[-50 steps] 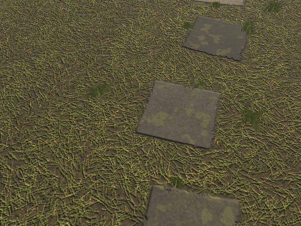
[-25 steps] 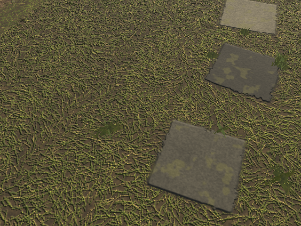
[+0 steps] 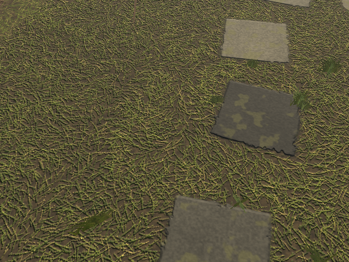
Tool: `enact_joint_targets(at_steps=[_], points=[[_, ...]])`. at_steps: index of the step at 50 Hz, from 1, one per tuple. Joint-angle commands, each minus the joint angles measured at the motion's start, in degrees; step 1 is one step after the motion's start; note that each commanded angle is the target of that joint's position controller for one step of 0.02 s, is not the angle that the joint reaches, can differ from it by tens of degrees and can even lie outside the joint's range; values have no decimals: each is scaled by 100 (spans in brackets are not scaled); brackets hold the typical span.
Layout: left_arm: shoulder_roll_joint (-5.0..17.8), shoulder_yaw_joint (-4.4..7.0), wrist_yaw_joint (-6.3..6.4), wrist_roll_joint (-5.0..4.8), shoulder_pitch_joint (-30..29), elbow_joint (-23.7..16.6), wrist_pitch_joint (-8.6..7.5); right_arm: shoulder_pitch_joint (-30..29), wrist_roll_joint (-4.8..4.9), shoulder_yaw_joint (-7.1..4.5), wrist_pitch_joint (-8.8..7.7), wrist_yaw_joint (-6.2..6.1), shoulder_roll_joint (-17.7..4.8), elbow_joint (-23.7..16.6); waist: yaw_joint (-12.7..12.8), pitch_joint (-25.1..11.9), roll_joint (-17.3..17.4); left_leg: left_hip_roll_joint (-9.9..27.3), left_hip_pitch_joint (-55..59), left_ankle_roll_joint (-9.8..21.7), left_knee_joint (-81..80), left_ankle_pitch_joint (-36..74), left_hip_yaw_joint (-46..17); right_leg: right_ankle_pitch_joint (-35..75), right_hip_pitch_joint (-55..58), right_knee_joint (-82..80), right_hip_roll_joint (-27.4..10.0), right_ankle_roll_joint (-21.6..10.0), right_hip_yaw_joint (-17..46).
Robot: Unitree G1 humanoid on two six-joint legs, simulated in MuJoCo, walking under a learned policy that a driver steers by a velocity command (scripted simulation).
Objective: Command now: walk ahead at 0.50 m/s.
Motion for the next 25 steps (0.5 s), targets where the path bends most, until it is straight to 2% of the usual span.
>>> enact_joint_targets(at_steps=[1, 2, 3, 4, 5, 6, 7, 8, 9, 11, 13, 14, 18, 22, 24, 25], points=[[653, 245, 101, 28, 1230, 112, -166, -30, 1, -179, 7, -50, -949, -142, 892, -442, 460, 1470, -223, 563, 1798, 5585, -329, -207, 1538, -587, 453, -337, -214], [938, 357, 161, 139, 2245, 414, -226, -64, 41, -140, 9, -37, -846, -232, 1238, -1043, 251, 1232, -1151, 456, 3110, 4481, -187, -231, 3028, -617, -42, -550, 319], [1618, 532, 192, 264, 2990, 493, -232, 450, 268, -33, 7, 29, -332, -429, 1167, -1956, -918, 409, -3077, 162, 5388, 1547, 201, -766, 4831, -867, -1798, -1268, 2900], [1549, 533, 123, 50, 2744, 526, -121, 417, 158, -145, -5, 58, -655, -383, 1038, -2090, -911, -28, -4003, 178, 6327, -935, -460, -851, 4842, -1729, -2085, -1557, 4545], [1304, 466, 98, -71, 2005, 425, -91, -164, 60, -199, 10, 61, -783, -549, 746, -1080, -456, 431, -4494, 225, 6492, -440, -658, -1256, 4049, -1766, -1822, -1382, 3663], [913, 362, 69, -87, 1595, 343, -110, -597, 23, -182, -38, 90, -729, -679, 665, -529, -118, 649, -4480, 216, 6165, 49, -635, -953, 3246, -1956, -1571, -1234, 3023], [713, 303, 69, -77, 1445, 367, -138, -722, 2, -181, -31, 104, -621, -704, 483, -213, -54, 823, -4244, 183, 5762, 304, -627, -501, 2673, -2121, -1266, -1037, 2535], [556, 251, 93, -105, 1449, 445, -166, -680, -85, -172, 37, 116, -553, -731, 307, -106, -141, 923, -3923, 96, 5440, 407, -618, -111, 2242, -2223, -1013, -896, 2171], [525, 232, 109, -103, 1526, 497, -201, -615, -120, -157, 110, 141, -459, -726, 222, -149, -179, 936, -3697, 12, 5250, 453, -584, 157, 2068, -2268, -879, -862, 1963], [709, 274, 137, -120, 1803, 572, -261, -761, -136, -157, 203, 167, -444, -839, 181, -159, -153, 914, -3716, -154, 4959, 554, -475, 627, 1965, -2322, -762, -958, 1793], [881, 316, 151, -125, 1969, 570, -258, -1253, -121, -158, 259, 170, -502, -1059, 241, -24, -159, 949, -4015, -315, 4503, 881, -417, 501, 1907, -2464, -700, -1014, 1747], [887, 317, 151, -125, 2082, 569, -246, -1565, -106, -159, 272, 168, -540, -1183, 320, 58, -165, 965, -4190, -387, 4220, 1080, -405, 429, 1939, -2524, -679, -1014, 1777], [885, 329, 137, -114, 2534, 567, -209, -2511, -49, -128, 276, 175, -556, -1561, 634, 108, -217, 870, -4451, -525, 3202, 1778, -405, 663, 2316, -2431, -584, -897, 1839], [940, 354, 175, -68, 2885, 546, -171, -3188, -6, -80, 240, 182, -584, -1898, 875, 54, -278, 681, -4502, -519, 2631, 1855, -423, 1301, 2855, -2027, -605, -886, 1976], [1008, 384, 210, -31, 2897, 493, -145, -3353, 24, -68, 192, 186, -640, -2051, 892, 41, -338, 604, -4354, -461, 2351, 1694, -469, 1625, 3032, -1773, -659, -838, 2108], [1061, 406, 232, -20, 2818, 445, -138, -3281, 36, -77, 161, 181, -700, -2086, 818, 14, -369, 572, -4117, -410, 2168, 1575, -513, 1747, 3046, -1639, -685, -764, 2183]])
